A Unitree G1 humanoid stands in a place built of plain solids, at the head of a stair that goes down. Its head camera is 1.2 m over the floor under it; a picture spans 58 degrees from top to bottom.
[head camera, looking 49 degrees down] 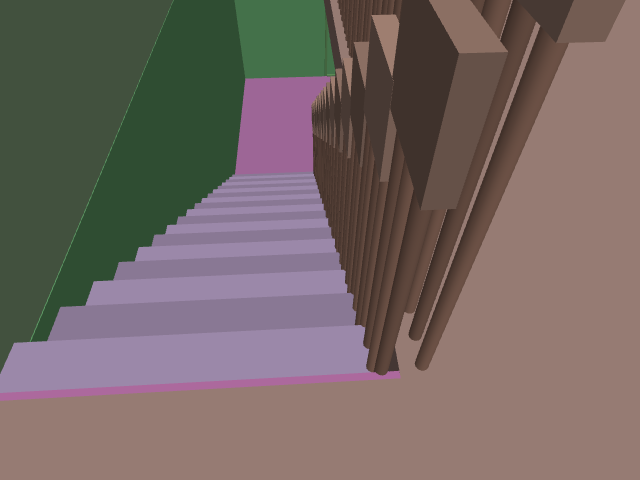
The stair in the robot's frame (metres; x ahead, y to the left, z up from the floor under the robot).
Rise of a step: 0.17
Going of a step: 0.25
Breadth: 1.29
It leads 3 degrees to the left of straight ahead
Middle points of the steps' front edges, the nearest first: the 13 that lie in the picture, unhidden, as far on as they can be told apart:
0.50 0.41 0.00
0.76 0.42 -0.17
1.01 0.43 -0.34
1.26 0.45 -0.51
1.51 0.46 -0.68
1.76 0.48 -0.85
2.01 0.49 -1.02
2.27 0.51 -1.19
2.52 0.52 -1.36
2.77 0.54 -1.53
3.02 0.55 -1.69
3.27 0.57 -1.86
3.52 0.58 -2.03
